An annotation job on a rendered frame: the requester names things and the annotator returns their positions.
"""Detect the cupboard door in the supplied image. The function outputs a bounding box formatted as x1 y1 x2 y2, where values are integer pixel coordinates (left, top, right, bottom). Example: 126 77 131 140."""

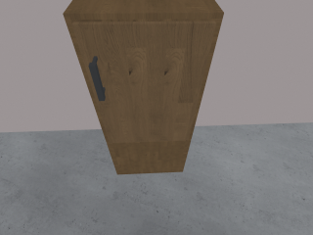
72 21 216 143

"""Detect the handle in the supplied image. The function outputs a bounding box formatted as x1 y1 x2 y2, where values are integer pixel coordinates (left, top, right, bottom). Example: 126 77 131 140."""
88 56 106 101

